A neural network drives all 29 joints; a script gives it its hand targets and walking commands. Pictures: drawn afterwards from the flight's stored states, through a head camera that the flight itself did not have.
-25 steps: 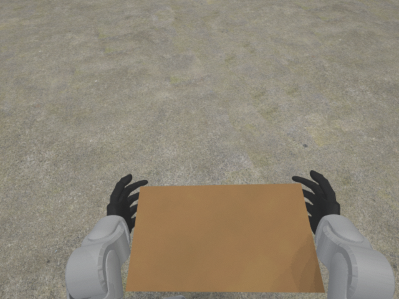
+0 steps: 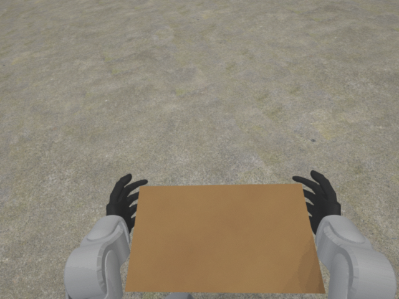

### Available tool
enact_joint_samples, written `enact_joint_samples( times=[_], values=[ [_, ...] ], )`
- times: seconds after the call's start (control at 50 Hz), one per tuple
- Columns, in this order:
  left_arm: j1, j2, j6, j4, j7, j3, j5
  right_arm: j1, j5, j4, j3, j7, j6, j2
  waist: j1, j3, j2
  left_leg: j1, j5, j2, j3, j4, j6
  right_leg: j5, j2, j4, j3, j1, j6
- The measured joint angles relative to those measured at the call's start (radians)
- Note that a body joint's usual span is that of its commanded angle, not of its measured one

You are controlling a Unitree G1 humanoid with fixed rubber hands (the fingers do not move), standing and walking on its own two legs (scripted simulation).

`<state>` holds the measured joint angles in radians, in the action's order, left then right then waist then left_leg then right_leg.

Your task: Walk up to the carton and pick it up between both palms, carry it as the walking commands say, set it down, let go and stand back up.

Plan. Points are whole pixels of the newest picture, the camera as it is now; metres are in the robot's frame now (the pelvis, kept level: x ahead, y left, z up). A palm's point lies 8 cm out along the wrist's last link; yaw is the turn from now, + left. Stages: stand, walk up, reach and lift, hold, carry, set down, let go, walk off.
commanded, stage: carry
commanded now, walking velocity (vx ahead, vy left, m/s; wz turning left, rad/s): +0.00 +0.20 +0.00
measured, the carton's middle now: (220, 247) +0.21 +0.00 +0.01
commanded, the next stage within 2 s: none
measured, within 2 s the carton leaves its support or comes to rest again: neither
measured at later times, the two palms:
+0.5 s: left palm (28, 259) +0.17 +0.32 +0.07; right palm (229, 245) +0.18 -0.02 +0.11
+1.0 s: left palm out of the picture +0.06 +0.38 +0.08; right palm out of the picture +0.04 +0.04 +0.11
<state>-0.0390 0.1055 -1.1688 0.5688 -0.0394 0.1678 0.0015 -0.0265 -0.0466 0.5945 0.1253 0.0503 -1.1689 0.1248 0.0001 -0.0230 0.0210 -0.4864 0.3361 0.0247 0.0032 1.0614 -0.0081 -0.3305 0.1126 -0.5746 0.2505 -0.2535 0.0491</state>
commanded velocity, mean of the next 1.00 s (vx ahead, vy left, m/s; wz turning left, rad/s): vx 0.00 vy -0.03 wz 0.00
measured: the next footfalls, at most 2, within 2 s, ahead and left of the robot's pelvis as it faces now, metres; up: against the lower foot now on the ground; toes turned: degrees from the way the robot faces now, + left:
left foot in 0.22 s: +0.05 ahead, +0.17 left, +0.00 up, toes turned +5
right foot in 0.74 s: -0.11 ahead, +0.07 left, +0.00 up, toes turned -12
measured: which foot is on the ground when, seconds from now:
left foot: up 0.00-0.20, down 0.22-0.78, up 0.80-0.88, down 0.90-1.00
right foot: down 0.00-0.22, up 0.24-0.72, down 0.74-0.92, up 0.94-1.00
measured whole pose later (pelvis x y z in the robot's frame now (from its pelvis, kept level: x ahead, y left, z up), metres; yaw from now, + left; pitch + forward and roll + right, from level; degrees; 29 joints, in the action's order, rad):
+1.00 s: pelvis -0.17 +0.21 -0.02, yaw -1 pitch -3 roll -6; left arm -0.03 0.10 -1.21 0.54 -0.06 0.17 0.00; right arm -0.04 -0.05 0.56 0.13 0.05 -1.18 0.13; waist 0.01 -0.11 0.03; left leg -0.44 0.25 0.04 0.04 0.72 -0.12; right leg -0.42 -0.02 -0.83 0.16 -0.34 0.02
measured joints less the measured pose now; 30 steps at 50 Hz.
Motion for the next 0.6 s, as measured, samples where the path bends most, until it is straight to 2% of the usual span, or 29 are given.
enact_joint_samples(
  times=[0.1,0.2,0.22,0.26,0.3,0.32,0.36,0.42,0.46,0.52,0.6],
  values=[
    [0.0,0.0,-0.001,0.0,0.001,0.0,0.0,0.001,0.0,0.004,0.0,0.002,-0.005,0.0,0.002,0.002,0.005,0.0,0.015,-0.019,0.003,-0.056,0.017,0.032,0.059,0.006,0.001,-0.046,-0.041],
    [0.0,0.003,0.003,0.001,0.008,0.0,0.0,0.001,0.0,0.024,0.0,0.008,-0.016,-0.001,0.004,0.002,0.008,0.039,-0.016,-0.024,0.054,-0.396,0.018,0.065,0.079,-0.006,0.003,-0.116,-0.085],
    [0.0,0.004,0.005,0.004,0.009,0.0,0.0,0.001,0.0,0.03,0.0,0.008,-0.017,-0.001,0.003,0.002,0.01,0.058,-0.076,-0.025,0.061,-0.477,0.012,0.063,0.079,-0.024,0.003,-0.13,-0.096],
    [0.0,0.003,0.011,0.004,0.01,0.001,0.0,0.002,0.0,0.029,0.0,0.009,-0.012,0.002,0.0,0.028,-0.017,0.061,-0.119,-0.011,0.071,-0.468,-0.038,-0.014,0.093,-0.088,-0.007,-0.139,-0.104],
    [0.0,0.003,0.012,0.004,0.01,0.0,0.0,0.002,0.0,0.029,0.0,0.008,-0.01,0.002,0.001,0.033,-0.025,0.061,-0.106,-0.011,0.065,-0.465,-0.066,-0.171,0.065,-0.214,-0.025,-0.162,-0.104],
    [0.0,0.003,0.015,0.007,0.01,0.0,0.0,0.002,0.0,0.029,0.0,0.007,-0.005,0.003,0.004,0.032,-0.025,0.061,-0.107,-0.011,0.057,-0.468,-0.074,-0.204,0.043,-0.282,-0.033,-0.171,-0.104],
    [0.0,0.003,0.021,0.014,0.009,0.001,0.0,0.002,0.0,0.029,0.0,0.002,0.007,0.004,0.002,0.025,-0.027,0.061,-0.118,-0.011,0.049,-0.48,-0.084,-0.21,0.0,-0.387,-0.039,-0.182,-0.104],
    [0.0,0.003,0.023,0.018,0.008,0.001,0.0,0.002,0.0,0.028,0.0,-0.002,0.014,0.004,-0.018,0.0,-0.034,0.06,-0.136,-0.01,0.071,-0.503,-0.098,-0.186,-0.047,-0.466,-0.04,-0.185,-0.104],
    [0.0,0.003,0.023,0.018,0.007,0.001,0.0,0.002,0.0,0.025,0.0,-0.003,0.017,0.004,-0.027,-0.016,-0.037,0.06,-0.151,-0.007,0.097,-0.525,-0.109,-0.172,-0.064,-0.472,-0.04,-0.183,-0.104],
    [0.0,0.003,0.022,0.018,0.004,0.001,0.0,0.002,0.0,0.019,0.001,-0.006,0.022,0.004,-0.021,-0.022,-0.033,0.06,-0.18,-0.001,0.127,-0.56,-0.126,-0.169,-0.079,-0.45,-0.041,-0.173,-0.104],
    [0.001,0.003,0.017,0.019,0.002,0.001,0.0,-0.001,0.0,0.016,0.001,-0.007,0.022,0.004,-0.006,-0.022,-0.018,0.06,-0.235,0.006,0.15,-0.624,-0.143,-0.169,-0.095,-0.318,-0.041,-0.14,-0.104]
  ],
)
